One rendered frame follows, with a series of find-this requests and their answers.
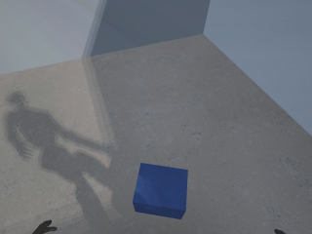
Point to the carton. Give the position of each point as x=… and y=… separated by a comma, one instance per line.
x=161, y=191

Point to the robot left hand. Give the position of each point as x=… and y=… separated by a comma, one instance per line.
x=43, y=228

